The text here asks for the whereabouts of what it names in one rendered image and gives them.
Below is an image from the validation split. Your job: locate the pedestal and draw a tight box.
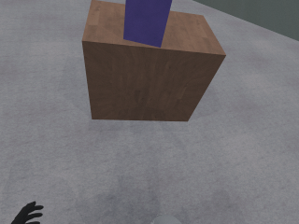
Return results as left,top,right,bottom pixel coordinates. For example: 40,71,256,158
81,0,226,122

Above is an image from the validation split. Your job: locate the carton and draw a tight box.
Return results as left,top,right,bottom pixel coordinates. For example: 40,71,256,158
123,0,173,48

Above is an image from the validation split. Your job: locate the right robot thigh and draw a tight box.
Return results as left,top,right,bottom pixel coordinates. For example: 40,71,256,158
150,215,182,224

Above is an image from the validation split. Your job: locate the left robot hand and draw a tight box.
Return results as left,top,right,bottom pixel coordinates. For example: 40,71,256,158
11,201,44,224

